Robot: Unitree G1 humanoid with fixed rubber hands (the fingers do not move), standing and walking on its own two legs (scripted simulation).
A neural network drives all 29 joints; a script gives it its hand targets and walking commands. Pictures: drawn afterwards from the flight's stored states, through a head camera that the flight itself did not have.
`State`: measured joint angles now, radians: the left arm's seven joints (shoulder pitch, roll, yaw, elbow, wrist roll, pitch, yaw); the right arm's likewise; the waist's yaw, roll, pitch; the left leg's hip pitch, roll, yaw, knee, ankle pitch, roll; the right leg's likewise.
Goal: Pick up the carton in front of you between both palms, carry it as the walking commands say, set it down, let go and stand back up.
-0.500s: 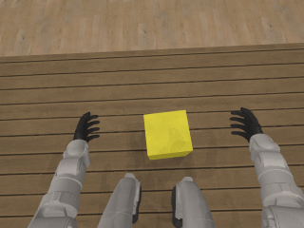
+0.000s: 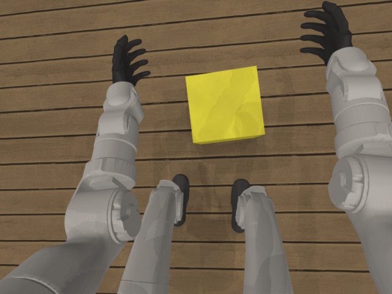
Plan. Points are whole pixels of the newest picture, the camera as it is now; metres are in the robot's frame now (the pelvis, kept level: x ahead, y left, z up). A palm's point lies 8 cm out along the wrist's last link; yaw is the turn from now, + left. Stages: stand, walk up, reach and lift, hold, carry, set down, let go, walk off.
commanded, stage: reach and lift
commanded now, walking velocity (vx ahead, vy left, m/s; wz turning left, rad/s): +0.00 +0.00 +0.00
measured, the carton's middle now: (223, 111) +0.48 -0.02 -0.50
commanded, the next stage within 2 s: none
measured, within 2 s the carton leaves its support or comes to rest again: leaves its support in 1.58 s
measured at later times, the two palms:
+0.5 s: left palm (155, 110) +0.45 +0.18 -0.35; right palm (291, 95) +0.50 -0.20 -0.35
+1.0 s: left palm (162, 105) +0.48 +0.18 -0.41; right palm (277, 102) +0.50 -0.18 -0.43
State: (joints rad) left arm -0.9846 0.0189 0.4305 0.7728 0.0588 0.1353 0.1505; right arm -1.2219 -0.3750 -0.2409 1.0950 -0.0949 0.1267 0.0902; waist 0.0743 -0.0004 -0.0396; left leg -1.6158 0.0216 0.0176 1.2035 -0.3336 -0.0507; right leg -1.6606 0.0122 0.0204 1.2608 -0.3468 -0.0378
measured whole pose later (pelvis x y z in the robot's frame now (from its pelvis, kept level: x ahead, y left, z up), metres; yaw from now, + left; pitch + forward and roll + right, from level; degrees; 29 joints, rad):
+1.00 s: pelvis -0.03 +0.02 -0.25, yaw +4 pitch +37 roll +4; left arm -1.34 0.22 0.09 1.15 -0.35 -0.01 0.20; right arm -1.37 -0.49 0.08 1.17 0.22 0.00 -0.02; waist 0.03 0.10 0.29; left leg -2.28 -0.05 0.01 2.14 -0.51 -0.06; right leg -2.31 -0.04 0.03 2.20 -0.55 -0.03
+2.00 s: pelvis -0.03 +0.03 -0.18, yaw -3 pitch +39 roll +3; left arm -0.98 -0.10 0.52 0.68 0.11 0.26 0.18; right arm -1.15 -0.18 -0.28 0.93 -0.13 0.29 -0.01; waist 0.00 0.04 -0.08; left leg -2.08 -0.11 -0.04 1.94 -0.54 -0.07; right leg -2.13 0.06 0.06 1.94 -0.50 0.02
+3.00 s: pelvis +0.05 +0.03 +0.09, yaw -5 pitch +19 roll +0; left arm -0.40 -0.17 0.36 0.54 0.18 0.31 0.08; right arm -0.43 0.09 -0.30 0.59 -0.20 0.34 -0.03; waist 0.01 0.02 -0.20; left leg -0.90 -0.06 -0.08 0.98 -0.42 -0.02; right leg -0.93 0.04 0.07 0.98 -0.38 0.01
